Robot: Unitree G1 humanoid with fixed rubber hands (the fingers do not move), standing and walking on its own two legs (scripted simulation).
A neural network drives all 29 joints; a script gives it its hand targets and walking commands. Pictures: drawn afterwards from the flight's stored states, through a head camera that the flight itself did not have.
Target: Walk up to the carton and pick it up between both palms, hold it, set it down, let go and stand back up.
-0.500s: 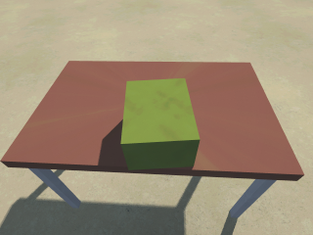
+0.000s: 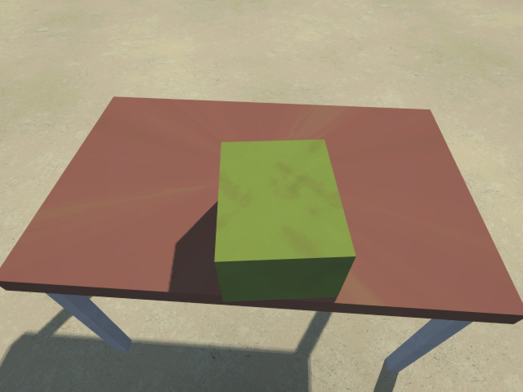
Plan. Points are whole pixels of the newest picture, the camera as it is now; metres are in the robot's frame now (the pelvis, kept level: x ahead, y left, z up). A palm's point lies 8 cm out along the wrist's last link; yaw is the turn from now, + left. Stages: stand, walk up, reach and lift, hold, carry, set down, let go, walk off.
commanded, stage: walk up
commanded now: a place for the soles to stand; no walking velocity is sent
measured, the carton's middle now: (276, 216) +0.47 +0.01 -0.06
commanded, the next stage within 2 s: none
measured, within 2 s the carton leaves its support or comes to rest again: neither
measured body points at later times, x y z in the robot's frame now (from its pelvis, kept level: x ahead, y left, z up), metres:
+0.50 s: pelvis +0.01 -0.02 +0.00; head +0.03 -0.02 +0.45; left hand +0.05 +0.22 -0.16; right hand +0.06 -0.26 -0.15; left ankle +0.06 +0.11 -0.74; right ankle -0.03 -0.13 -0.74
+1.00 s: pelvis -0.01 -0.02 -0.01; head +0.03 -0.01 +0.44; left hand +0.01 +0.24 -0.16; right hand +0.08 -0.28 -0.15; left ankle +0.06 +0.11 -0.74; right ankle -0.03 -0.13 -0.74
